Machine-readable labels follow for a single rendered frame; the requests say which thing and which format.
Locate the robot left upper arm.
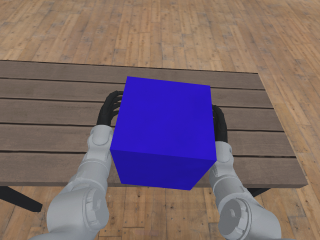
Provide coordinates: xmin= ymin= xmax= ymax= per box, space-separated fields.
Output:
xmin=28 ymin=186 xmax=110 ymax=240

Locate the carton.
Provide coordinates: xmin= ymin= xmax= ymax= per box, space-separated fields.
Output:
xmin=110 ymin=76 xmax=217 ymax=191

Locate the left robot hand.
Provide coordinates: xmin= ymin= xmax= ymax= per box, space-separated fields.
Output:
xmin=96 ymin=90 xmax=124 ymax=127

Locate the right robot hand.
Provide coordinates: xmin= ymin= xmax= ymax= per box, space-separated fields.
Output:
xmin=212 ymin=104 xmax=228 ymax=143

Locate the left robot forearm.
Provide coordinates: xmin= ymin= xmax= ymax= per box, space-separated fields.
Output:
xmin=46 ymin=124 xmax=114 ymax=232

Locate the right robot forearm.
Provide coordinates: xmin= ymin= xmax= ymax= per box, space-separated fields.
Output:
xmin=209 ymin=141 xmax=282 ymax=237

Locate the robot right upper arm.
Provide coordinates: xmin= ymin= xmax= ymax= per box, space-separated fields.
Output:
xmin=218 ymin=198 xmax=296 ymax=240

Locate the table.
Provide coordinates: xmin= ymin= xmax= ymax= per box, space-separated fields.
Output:
xmin=0 ymin=60 xmax=308 ymax=212

